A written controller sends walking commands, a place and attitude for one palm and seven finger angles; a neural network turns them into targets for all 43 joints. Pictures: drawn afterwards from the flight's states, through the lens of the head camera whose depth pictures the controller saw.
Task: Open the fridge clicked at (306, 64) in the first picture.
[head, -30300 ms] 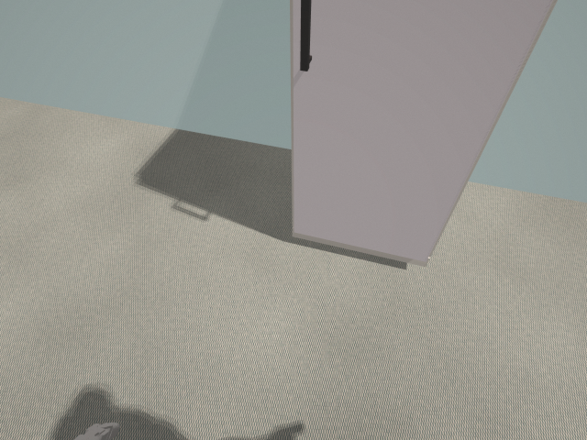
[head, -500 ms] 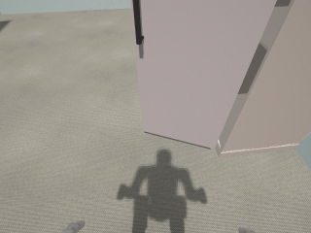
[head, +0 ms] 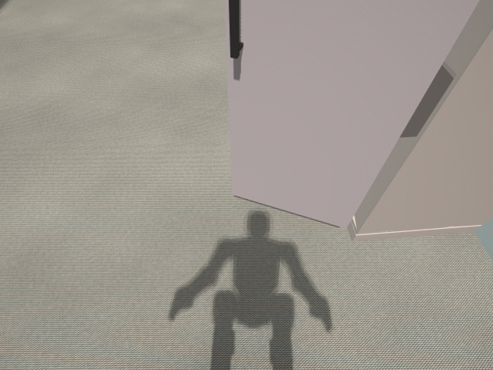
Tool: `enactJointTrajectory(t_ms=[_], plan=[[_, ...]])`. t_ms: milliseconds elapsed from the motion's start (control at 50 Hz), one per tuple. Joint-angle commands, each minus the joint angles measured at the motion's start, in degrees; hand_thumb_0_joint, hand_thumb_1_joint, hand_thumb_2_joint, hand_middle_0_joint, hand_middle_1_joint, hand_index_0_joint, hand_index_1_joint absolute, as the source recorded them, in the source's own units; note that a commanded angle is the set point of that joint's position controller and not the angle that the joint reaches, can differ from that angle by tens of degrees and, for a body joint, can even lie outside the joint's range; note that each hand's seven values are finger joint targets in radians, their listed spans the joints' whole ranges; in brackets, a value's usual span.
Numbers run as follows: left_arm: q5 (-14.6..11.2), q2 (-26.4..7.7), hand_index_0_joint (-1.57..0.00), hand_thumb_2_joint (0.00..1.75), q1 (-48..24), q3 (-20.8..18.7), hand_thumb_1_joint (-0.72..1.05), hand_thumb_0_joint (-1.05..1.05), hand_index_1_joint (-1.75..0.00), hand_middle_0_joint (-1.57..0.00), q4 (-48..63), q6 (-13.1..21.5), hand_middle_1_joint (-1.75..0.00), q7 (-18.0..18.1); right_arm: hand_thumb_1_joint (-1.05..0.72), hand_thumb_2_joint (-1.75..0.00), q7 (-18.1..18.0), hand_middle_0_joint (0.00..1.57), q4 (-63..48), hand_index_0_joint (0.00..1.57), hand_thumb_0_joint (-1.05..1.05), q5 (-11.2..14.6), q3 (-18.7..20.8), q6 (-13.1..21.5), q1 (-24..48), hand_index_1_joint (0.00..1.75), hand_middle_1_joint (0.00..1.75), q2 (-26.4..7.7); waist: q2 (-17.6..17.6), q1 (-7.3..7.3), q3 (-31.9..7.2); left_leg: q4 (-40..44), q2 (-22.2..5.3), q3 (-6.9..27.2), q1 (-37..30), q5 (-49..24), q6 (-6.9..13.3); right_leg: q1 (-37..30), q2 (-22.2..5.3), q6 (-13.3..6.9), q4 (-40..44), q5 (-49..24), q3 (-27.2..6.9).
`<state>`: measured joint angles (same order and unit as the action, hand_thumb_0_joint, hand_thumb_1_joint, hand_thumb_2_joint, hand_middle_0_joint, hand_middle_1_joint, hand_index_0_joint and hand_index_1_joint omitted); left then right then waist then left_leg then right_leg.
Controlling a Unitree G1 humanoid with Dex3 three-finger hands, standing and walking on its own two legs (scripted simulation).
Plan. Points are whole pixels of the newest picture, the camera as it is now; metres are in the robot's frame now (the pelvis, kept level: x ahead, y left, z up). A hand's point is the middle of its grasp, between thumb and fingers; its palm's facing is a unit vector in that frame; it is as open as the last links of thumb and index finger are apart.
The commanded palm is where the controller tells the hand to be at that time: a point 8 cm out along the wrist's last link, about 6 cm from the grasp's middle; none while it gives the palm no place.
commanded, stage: let the arm hang, fingers relaxed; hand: left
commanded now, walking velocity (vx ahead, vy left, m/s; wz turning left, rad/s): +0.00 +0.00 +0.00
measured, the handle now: out of the picture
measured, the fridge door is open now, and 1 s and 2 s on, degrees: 66 66 66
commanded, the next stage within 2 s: look to check the result in 0.36 s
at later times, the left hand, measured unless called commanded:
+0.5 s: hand out of the picture +0.13 +0.26 -0.16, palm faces -0.10 -0.93 -0.35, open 7.4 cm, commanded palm none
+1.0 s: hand out of the picture +0.13 +0.25 -0.16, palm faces -0.11 -0.94 -0.34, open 7.4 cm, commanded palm none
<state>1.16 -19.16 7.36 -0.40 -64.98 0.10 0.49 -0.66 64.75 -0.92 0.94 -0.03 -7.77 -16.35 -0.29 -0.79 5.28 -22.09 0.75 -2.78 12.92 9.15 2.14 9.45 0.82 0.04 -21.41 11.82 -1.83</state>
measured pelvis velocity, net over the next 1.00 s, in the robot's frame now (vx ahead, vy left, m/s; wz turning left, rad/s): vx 0.04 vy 0.00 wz -0.03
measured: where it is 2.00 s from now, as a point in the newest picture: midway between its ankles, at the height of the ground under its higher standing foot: outside the picture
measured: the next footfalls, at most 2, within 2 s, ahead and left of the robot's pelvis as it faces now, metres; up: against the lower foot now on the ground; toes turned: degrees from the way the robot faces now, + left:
none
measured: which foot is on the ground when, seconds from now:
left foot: down 0.00-1.00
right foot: down 0.00-1.00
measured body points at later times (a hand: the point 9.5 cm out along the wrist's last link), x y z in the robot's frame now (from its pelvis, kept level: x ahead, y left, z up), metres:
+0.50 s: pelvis +0.04 +0.01 +0.00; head +0.07 +0.01 +0.45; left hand +0.14 +0.30 -0.13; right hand +0.12 -0.29 -0.13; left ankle +0.03 +0.09 -0.74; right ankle +0.00 -0.12 -0.74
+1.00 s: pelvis +0.04 +0.00 +0.00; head +0.07 +0.01 +0.45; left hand +0.13 +0.30 -0.14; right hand +0.11 -0.29 -0.13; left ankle +0.03 +0.09 -0.74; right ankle +0.00 -0.12 -0.74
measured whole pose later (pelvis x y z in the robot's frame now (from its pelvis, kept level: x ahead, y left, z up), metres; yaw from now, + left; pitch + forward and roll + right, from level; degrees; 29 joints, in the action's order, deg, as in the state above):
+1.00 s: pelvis +0.04 +0.00 +0.00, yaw -2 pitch +0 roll +0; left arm 1.1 -19.8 5.4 0.9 -64.2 1.0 0.5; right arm -0.2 65.0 -0.5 0.3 0.4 -4.5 -18.6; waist 0.8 -1.2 4.1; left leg -17.1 1.4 -4.4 6.4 10.5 2.2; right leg 3.7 0.2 0.4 -16.8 12.8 -3.6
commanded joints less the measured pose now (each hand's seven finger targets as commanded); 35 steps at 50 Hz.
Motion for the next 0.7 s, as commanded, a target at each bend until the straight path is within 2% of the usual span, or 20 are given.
enactJointTrajectory(t_ms=[0, 60, 120, 240, 320, 360, 380, 500, 520, 560, 680], plan=[[-0.09, -10.22, -0.20, 0.90, -1.75, -1.61, 0.90, 0.00, -0.30, -0.20, 2.80, 1.38, -0.30, 0.60, -0.90, -0.90, -0.24, 0.20, -2.41, 0.20, 0.00, -0.01, 2.13, 1.05, 2.08, 0.30, 0.30, -12.18, 0.28, 0.23, -7.07, 5.19, -8.31, 7.94, -6.08, -3.84, 0.20, 0.01, -6.42, -2.53, 3.54, -5.67, -5.40], [0.01, -11.04, -0.20, 0.90, -3.37, -1.47, 0.90, 0.00, -0.30, -0.20, 3.28, 1.48, -0.30, 0.56, -0.90, -0.90, 0.08, 0.20, -2.73, 0.20, 0.00, -0.03, 2.07, 0.96, 4.13, 0.30, 0.30, -13.25, -0.26, 0.16, -5.93, 6.38, -8.36, 7.98, -6.46, -2.81, 0.07, 0.66, -6.44, -2.21, 4.32, -4.45, -5.53], [0.06, -11.80, -0.20, 0.90, -4.37, -1.44, 0.90, 0.00, -0.30, -0.20, 3.84, 1.83, -0.30, 0.56, -0.90, -0.90, 0.33, 0.20, -2.99, 0.20, 0.00, 0.02, 2.04, 1.11, 5.22, 0.30, 0.30, -13.82, 0.80, 0.00, -7.34, 6.03, -8.18, 7.44, -7.99, -5.55, -0.09, -0.14, -6.74, -2.01, 4.50, -6.87, -5.86], [0.00, -12.33, -0.20, 0.90, -5.07, -1.32, 0.90, 0.00, -0.30, -0.20, 4.77, 2.13, -0.30, 0.76, -0.90, -0.90, 0.34, 0.20, -3.64, 0.20, 0.00, 0.07, 1.84, 1.43, 6.19, 0.30, 0.30, -14.37, -0.01, -0.03, -9.55, 4.96, -8.31, 6.55, -11.09, -15.14, -0.26, -2.06, -7.16, -1.85, 3.48, -13.43, -5.54], [-0.10, -12.47, -0.20, 0.90, -4.68, -1.23, 0.90, 0.00, -0.30, -0.20, 5.05, 2.11, -0.30, 0.85, -0.90, -0.90, 0.26, 0.20, -3.92, 0.20, 0.00, 0.11, 1.72, 1.36, 5.97, 0.30, 0.30, -14.70, 0.06, -0.04, -10.23, 4.78, -8.42, 6.19, -12.44, -16.80, -0.32, -2.80, -7.32, -1.89, 3.65, -14.50, -5.34], [-0.12, -12.52, -0.20, 0.90, -4.41, -1.21, 0.90, 0.00, -0.30, -0.20, 5.12, 2.08, -0.30, 0.87, -0.90, -0.90, 0.22, 0.20, -3.91, 0.20, 0.00, 0.14, 1.73, 1.38, 5.96, 0.30, 0.30, -14.68, -1.16, -0.02, -10.39, 4.64, -8.37, 5.91, -13.05, -17.97, -0.39, -3.07, -7.38, -1.98, 3.56, -15.09, -5.24], [-0.08, -12.71, -0.20, 0.90, -3.98, -1.33, 0.90, 0.00, -0.30, -0.20, 5.07, 2.14, -0.30, 0.90, -0.90, -0.90, 0.17, 0.20, -4.04, 0.20, 0.00, 0.24, 1.75, 1.37, 5.68, 0.30, 0.30, -14.78, -0.09, -0.02, -10.96, 4.24, -8.36, 5.96, -13.41, -18.90, -0.30, -3.47, -7.28, -2.04, 3.55, -16.07, -5.30], [-0.22, -12.59, -0.20, 0.90, -3.63, -1.10, 0.90, 0.00, -0.30, -0.20, 4.57, 1.88, -0.30, 0.85, -0.90, -0.90, 0.05, 0.20, -3.34, 0.20, 0.00, 0.31, 1.66, 1.17, 5.34, 0.30, 0.30, -14.70, -0.22, -0.04, -8.44, 5.26, -8.26, 5.79, -12.49, -15.34, -0.38, -2.97, -7.44, -2.14, 4.69, -13.99, -5.46], [-0.24, -12.63, -0.20, 0.90, -3.48, -1.12, 0.90, 0.00, -0.30, -0.20, 4.45, 1.93, -0.30, 0.85, -0.90, -0.90, -0.02, 0.20, -3.23, 0.20, 0.00, 0.29, 1.67, 1.18, 4.92, 0.30, 0.30, -14.76, 0.00, -0.11, -9.41, 5.28, -8.37, 5.81, -12.91, -15.17, -0.40, -3.49, -7.35, -2.16, 4.76, -14.06, -5.59], [-0.31, -12.58, -0.20, 0.90, -3.31, -1.01, 0.90, 0.00, -0.30, -0.20, 4.25, 1.85, -0.30, 0.81, -0.90, -0.90, -0.04, 0.20, -3.00, 0.20, 0.00, 0.31, 1.63, 1.16, 4.97, 0.30, 0.30, -14.75, 0.00, -0.05, -8.26, 5.64, -8.31, 5.77, -12.52, -14.03, -0.38, -2.94, -7.31, -2.21, 5.09, -13.22, -5.67], [-0.34, -12.53, -0.20, 0.90, -2.27, -1.17, 0.90, 0.00, -0.30, -0.20, 3.84, 1.94, -0.30, 0.97, -0.90, -0.90, -0.28, 0.20, -2.58, 0.20, 0.00, 0.50, 1.70, 1.30, 3.90, 0.30, 0.30, -14.57, 0.53, -0.05, -9.87, 4.98, -8.40, 5.49, -13.58, -16.47, -0.29, -4.10, -7.44, -2.30, 4.80, -15.89, -5.54]])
